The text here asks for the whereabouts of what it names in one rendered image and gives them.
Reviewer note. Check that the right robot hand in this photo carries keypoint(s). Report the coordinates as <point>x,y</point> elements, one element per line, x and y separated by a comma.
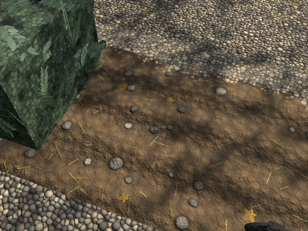
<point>265,226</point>

